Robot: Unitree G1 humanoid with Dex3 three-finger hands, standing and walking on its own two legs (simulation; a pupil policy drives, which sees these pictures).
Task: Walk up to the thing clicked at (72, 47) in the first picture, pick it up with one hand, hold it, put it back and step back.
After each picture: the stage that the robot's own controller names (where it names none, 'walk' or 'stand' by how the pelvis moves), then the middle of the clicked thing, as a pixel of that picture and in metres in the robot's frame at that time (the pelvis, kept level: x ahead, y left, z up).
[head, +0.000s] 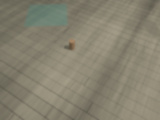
stand; (71, 44) +1.30 +0.16 -0.72
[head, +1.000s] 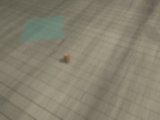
walk; (66, 57) +1.17 +0.30 -0.70
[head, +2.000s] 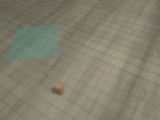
walk; (59, 88) +0.70 +0.31 -0.71
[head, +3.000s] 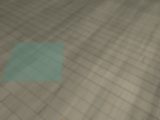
walk; out of the picture +0.42 +0.16 -0.70
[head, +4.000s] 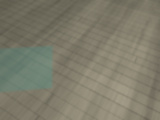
stand; out of the picture +0.32 +0.17 -0.71
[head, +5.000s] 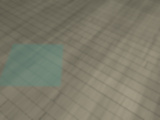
stand; out of the picture +0.33 +0.13 -0.72
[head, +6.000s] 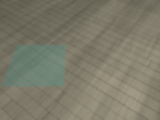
stand; out of the picture +0.34 +0.14 -0.73
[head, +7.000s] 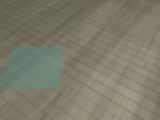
stand; out of the picture +0.33 +0.15 -0.73
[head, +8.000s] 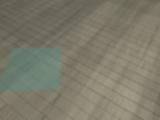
stand; out of the picture +0.33 +0.15 -0.73
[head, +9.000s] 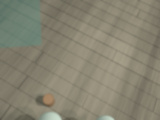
go down; (49, 100) +0.35 +0.17 -0.57
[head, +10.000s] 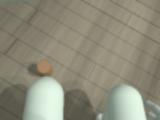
go down; (45, 69) +0.40 +0.20 -0.32
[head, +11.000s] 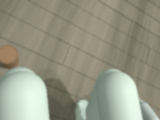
close in; (8, 57) +0.39 +0.23 -0.25
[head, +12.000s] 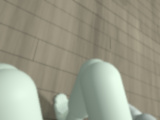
close; out of the picture +0.39 +0.24 -0.22
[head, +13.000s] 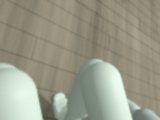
close; out of the picture +0.39 +0.25 -0.22
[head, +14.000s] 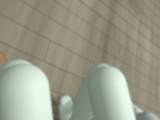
lift; out of the picture +0.33 +0.23 -0.21
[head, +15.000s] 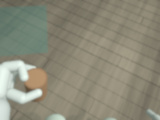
lift; (36, 86) +0.31 +0.17 -0.01
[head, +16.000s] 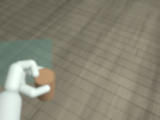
hold; (45, 85) +0.33 +0.15 +0.00
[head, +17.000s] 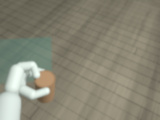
hold; (45, 87) +0.33 +0.15 -0.01
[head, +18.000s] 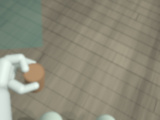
crouch; (34, 78) +0.35 +0.17 -0.06
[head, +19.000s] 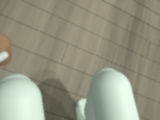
lower; (0, 50) +0.41 +0.23 -0.18
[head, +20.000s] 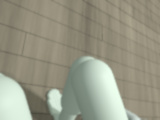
lower; out of the picture +0.40 +0.27 -0.22
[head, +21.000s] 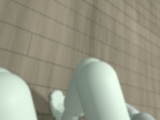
lower; out of the picture +0.40 +0.27 -0.22
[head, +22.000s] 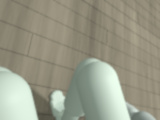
lower; out of the picture +0.39 +0.27 -0.22
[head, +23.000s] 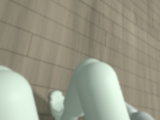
lower; out of the picture +0.39 +0.27 -0.22
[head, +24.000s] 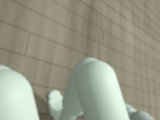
open; out of the picture +0.38 +0.27 -0.23
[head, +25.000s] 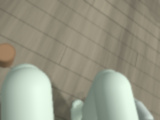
stand; (5, 56) +0.39 +0.24 -0.26
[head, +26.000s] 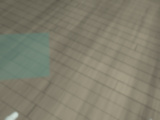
stand; out of the picture +0.34 +0.16 -0.63
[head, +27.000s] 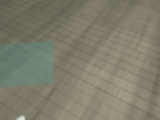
stand; out of the picture +0.34 +0.17 -0.67
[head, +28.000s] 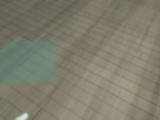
stand; out of the picture +0.35 +0.17 -0.67
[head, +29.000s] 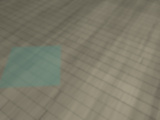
stand; out of the picture +0.38 +0.16 -0.72
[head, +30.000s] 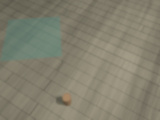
walk; (67, 99) +0.48 +0.14 -0.70
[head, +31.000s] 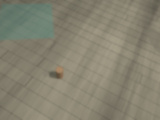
walk; (59, 72) +0.72 +0.16 -0.71
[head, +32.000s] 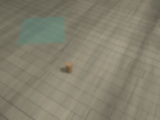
stand; (69, 67) +0.98 +0.19 -0.71
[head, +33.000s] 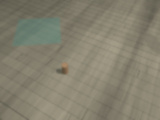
stand; (65, 68) +0.98 +0.20 -0.72
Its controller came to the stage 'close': yes
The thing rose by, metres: 0.70
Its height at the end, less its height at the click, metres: +0.00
